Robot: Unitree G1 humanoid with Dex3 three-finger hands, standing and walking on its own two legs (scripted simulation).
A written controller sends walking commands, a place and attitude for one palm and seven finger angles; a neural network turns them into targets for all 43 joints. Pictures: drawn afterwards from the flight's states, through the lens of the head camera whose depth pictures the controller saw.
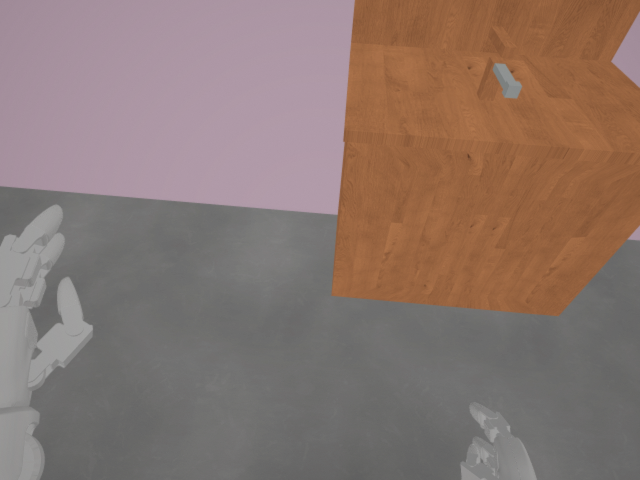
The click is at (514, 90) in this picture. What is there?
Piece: tap's lever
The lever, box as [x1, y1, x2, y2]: [502, 81, 521, 98]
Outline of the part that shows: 506,81 502,91 504,97 516,98 521,87 520,83 518,81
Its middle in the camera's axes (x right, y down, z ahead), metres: +0.42 -0.33 +0.86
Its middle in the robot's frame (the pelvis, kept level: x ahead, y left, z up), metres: +0.90 -0.36 +0.10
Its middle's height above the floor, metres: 0.87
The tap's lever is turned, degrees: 0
